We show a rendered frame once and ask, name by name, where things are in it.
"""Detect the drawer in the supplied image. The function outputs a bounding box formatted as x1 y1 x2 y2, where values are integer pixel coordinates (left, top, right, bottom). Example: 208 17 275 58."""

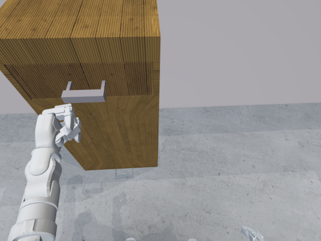
6 61 152 99

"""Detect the robot left forearm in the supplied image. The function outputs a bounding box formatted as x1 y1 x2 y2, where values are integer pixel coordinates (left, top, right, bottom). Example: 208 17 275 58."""
7 147 62 241

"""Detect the handle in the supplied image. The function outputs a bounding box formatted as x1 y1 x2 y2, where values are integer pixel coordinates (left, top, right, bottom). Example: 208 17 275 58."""
61 80 106 103

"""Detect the cabinet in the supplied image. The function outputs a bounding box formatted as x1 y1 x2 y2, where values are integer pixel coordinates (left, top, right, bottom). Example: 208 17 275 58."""
0 0 161 171

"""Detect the robot right hand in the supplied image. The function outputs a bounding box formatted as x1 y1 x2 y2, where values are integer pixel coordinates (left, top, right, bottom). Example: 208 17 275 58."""
241 225 265 241

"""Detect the robot left hand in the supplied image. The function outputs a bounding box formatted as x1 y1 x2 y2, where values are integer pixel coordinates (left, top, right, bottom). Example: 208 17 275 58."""
35 103 81 152

